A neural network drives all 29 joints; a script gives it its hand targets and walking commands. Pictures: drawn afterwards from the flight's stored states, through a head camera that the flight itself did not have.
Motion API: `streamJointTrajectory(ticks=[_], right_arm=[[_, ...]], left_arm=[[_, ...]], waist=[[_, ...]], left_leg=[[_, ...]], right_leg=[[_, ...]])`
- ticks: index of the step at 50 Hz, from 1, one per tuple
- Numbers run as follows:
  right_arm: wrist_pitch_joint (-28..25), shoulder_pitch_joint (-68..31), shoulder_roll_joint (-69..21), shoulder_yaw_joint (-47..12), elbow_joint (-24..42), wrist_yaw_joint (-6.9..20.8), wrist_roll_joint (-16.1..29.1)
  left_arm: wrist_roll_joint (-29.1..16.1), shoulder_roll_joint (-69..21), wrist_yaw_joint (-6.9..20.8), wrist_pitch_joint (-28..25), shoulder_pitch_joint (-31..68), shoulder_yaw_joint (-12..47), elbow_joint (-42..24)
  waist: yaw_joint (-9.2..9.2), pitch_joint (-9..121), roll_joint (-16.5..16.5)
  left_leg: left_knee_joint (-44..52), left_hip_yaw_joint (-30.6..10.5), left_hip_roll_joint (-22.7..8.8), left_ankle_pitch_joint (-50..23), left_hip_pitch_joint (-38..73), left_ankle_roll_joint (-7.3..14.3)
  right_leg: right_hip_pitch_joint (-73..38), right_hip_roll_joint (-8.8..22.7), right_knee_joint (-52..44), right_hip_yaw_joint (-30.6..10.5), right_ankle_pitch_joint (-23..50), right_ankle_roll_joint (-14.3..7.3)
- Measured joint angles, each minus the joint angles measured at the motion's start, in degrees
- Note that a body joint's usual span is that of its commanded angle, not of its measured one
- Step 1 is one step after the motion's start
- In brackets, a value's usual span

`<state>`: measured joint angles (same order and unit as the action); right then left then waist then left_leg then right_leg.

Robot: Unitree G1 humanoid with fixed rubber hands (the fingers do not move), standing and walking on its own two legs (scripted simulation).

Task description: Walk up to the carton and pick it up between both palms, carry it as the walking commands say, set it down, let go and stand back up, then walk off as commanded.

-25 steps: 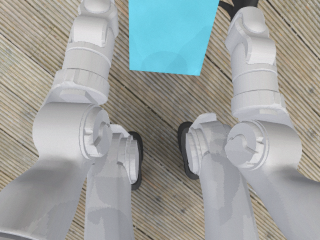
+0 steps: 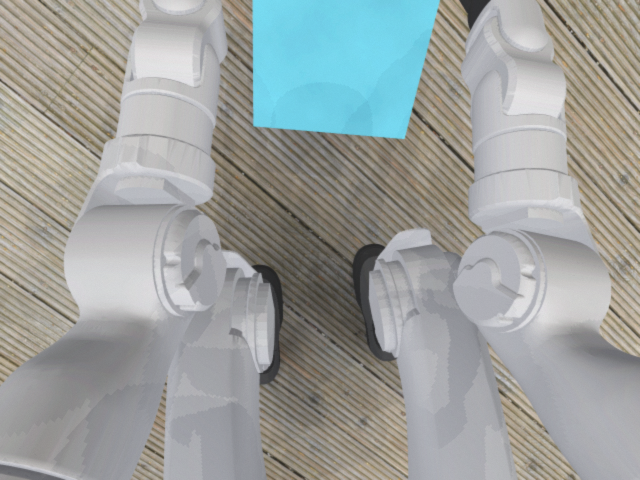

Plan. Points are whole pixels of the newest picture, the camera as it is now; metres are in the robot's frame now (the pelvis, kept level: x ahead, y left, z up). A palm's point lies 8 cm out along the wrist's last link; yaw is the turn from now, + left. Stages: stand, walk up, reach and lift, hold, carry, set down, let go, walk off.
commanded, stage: set down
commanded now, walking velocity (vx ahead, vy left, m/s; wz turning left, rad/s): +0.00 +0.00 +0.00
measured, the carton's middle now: (336, 5) +0.57 -0.05 -0.24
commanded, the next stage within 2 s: none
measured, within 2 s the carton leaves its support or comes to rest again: neither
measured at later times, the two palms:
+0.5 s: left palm out of the picture +0.59 +0.08 -0.15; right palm out of the picture +0.55 -0.18 -0.14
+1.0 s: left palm out of the picture +0.59 +0.08 -0.16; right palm out of the picture +0.55 -0.18 -0.15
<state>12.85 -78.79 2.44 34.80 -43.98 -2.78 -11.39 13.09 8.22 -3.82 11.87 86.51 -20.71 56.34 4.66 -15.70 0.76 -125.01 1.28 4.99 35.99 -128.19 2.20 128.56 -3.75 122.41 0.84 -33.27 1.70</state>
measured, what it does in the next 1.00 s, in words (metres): stands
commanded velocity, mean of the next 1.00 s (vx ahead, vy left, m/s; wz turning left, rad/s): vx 0.00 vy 0.00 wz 0.00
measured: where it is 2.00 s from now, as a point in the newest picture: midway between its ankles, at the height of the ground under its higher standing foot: (321, 331)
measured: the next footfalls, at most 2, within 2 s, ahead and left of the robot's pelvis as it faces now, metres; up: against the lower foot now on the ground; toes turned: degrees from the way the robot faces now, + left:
none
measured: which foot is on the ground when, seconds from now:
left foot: down 0.00-1.00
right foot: down 0.00-1.00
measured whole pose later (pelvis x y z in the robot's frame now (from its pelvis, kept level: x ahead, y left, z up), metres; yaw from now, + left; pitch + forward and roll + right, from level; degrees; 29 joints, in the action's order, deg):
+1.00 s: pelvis +0.01 +0.00 -0.01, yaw -1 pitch +41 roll -3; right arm 7.8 -80.3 3.8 36.6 -46.5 0.5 -11.8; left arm 16.0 8.6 -0.9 6.9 88.1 -23.5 57.7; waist 4.5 -15.9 0.4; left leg -127.4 0.4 5.3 38.9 -129.6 1.9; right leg 129.9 -3.9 124.4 1.8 -36.0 1.3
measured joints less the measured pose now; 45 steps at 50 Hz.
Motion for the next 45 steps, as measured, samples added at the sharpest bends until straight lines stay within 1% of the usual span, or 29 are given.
streamJointTrajectory(ticks=[23, 45], right_arm=[[-2.2, -1.7, 0.5, 1.2, -1.2, 2.2, -1.0], [-4.6, -1.5, 1.1, 1.7, -2.2, 3.1, -0.6]], left_arm=[[2.5, 0.4, 2.2, -2.1, 1.4, -2.9, 0.4], [2.9, 0.3, 2.9, -4.4, 1.5, -3.0, 1.1]], waist=[[-0.1, -0.1, 0.0], [-0.16, -0.1, -0.2]], left_leg=[[-0.8, -0.6, 0.0, 1.4, -1.0, -0.5], [-2.1, -0.9, 0.3, 2.7, -1.4, -0.4]], right_leg=[[1.1, -0.2, 0.7, 0.6, -1.1, -0.5], [1.3, -0.2, 1.7, 0.9, -2.5, -0.5]])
